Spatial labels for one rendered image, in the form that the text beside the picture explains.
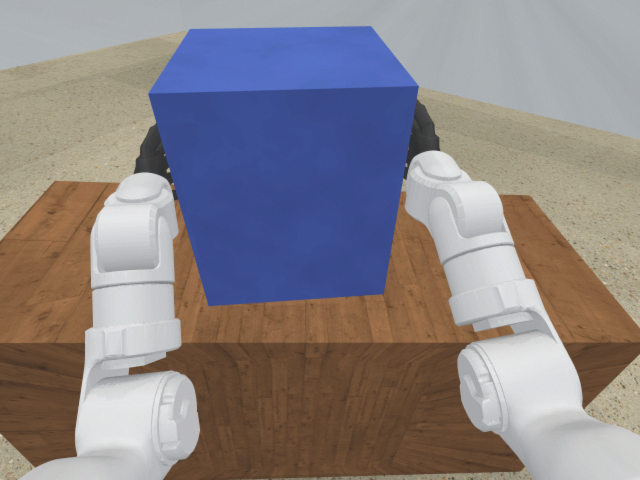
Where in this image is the robot right hand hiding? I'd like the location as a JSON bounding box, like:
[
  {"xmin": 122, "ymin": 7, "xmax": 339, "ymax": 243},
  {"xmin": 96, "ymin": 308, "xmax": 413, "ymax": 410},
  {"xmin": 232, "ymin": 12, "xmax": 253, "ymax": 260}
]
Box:
[{"xmin": 403, "ymin": 99, "xmax": 440, "ymax": 180}]

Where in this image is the carton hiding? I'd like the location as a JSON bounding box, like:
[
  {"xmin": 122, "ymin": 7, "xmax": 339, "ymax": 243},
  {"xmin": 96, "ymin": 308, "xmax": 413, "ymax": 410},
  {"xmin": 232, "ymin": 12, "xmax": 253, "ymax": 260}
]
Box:
[{"xmin": 148, "ymin": 26, "xmax": 419, "ymax": 306}]

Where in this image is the robot right forearm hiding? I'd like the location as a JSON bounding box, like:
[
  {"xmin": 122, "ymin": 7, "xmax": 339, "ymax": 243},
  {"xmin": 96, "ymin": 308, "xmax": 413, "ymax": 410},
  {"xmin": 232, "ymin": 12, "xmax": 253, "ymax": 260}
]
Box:
[{"xmin": 405, "ymin": 151, "xmax": 583, "ymax": 404}]

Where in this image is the pedestal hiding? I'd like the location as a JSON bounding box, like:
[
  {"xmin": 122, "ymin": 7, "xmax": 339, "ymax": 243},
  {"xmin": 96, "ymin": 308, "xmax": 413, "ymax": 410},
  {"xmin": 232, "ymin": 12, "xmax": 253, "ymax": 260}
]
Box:
[{"xmin": 0, "ymin": 181, "xmax": 640, "ymax": 480}]

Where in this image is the robot right upper arm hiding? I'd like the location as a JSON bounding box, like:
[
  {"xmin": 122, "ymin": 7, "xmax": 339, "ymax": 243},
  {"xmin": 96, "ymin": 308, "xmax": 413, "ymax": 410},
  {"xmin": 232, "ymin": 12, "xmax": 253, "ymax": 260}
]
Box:
[{"xmin": 457, "ymin": 329, "xmax": 640, "ymax": 480}]

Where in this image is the robot left forearm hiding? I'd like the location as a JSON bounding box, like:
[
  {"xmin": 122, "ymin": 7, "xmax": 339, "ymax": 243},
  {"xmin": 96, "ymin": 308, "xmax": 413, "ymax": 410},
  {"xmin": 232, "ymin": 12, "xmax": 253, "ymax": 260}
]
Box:
[{"xmin": 75, "ymin": 173, "xmax": 181, "ymax": 453}]

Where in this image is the robot left hand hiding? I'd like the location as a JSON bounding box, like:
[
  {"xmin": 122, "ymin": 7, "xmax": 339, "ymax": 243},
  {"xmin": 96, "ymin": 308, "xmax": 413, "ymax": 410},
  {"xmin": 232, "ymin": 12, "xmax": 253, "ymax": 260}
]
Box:
[{"xmin": 134, "ymin": 123, "xmax": 178, "ymax": 200}]

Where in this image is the robot left upper arm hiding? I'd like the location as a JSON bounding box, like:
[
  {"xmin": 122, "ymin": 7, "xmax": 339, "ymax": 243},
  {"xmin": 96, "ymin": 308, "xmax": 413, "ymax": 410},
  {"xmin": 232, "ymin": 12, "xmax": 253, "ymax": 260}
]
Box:
[{"xmin": 18, "ymin": 371, "xmax": 200, "ymax": 480}]

